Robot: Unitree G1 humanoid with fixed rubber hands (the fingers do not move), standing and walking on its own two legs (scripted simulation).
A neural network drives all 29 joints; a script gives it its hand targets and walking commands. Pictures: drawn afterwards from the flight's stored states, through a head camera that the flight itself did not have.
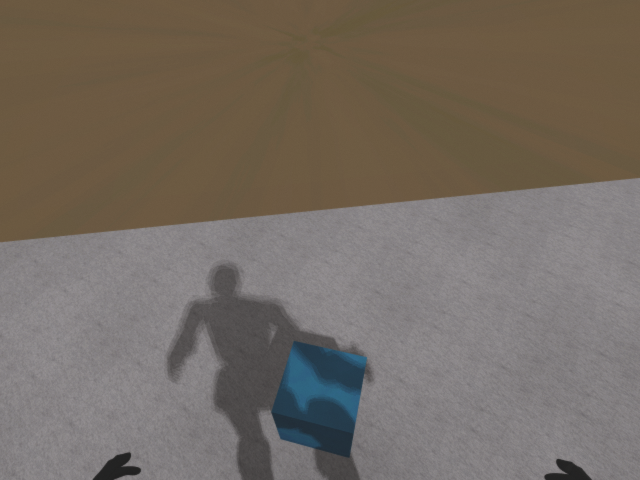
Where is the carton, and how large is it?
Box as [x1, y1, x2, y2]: [271, 341, 366, 457]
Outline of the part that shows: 294,341 271,411 280,438 348,457 366,357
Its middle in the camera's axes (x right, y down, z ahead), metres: +0.01 +0.45 +1.10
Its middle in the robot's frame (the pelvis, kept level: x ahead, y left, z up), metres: +0.44 +0.04 -0.66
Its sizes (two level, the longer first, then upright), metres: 0.210 0.200 0.250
